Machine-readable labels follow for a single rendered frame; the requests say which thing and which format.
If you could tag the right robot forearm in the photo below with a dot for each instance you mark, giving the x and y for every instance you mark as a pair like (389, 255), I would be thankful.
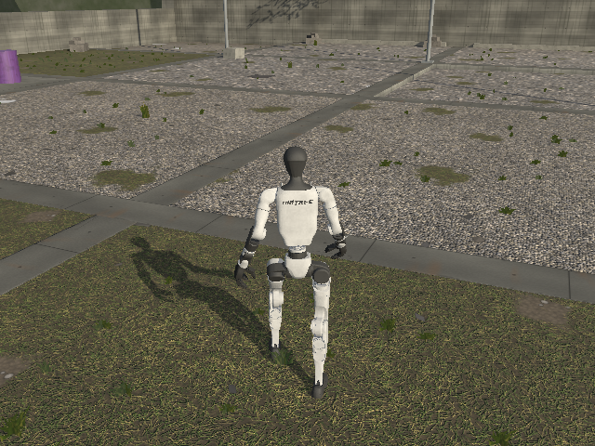
(340, 238)

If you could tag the robot left hand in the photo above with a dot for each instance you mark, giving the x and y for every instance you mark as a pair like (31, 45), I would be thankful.
(239, 275)

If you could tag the robot left upper arm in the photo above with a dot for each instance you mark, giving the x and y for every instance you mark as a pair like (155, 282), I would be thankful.
(262, 212)

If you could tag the robot left foot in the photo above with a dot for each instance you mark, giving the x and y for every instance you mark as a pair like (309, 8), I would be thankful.
(274, 349)

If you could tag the right robot thigh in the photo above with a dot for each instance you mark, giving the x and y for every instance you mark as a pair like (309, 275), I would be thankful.
(320, 274)

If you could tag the robot right hand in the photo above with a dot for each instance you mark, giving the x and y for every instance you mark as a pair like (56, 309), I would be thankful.
(333, 246)

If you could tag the robot right upper arm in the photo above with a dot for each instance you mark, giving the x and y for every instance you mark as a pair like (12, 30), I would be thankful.
(330, 208)

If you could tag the left robot forearm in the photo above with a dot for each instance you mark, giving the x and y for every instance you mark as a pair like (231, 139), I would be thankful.
(248, 252)

